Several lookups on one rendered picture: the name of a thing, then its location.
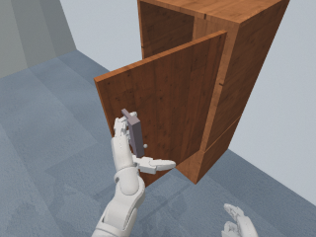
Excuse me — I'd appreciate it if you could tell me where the left robot forearm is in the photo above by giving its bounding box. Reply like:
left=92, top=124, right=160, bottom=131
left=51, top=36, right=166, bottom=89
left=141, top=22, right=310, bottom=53
left=91, top=167, right=146, bottom=237

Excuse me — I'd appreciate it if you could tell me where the robot right hand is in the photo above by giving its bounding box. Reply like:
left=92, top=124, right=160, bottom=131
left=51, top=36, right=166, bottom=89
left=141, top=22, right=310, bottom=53
left=221, top=203, right=259, bottom=237

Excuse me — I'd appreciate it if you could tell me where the handle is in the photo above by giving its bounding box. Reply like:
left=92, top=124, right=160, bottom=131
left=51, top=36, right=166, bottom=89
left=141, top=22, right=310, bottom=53
left=121, top=109, right=145, bottom=158

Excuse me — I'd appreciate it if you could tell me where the cupboard door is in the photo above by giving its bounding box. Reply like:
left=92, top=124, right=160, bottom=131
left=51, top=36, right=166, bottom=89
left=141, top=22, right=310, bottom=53
left=93, top=30, right=228, bottom=188

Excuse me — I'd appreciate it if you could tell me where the robot left hand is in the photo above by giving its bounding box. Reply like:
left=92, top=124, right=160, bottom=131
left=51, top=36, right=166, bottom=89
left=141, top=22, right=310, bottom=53
left=111, top=112, right=176, bottom=175

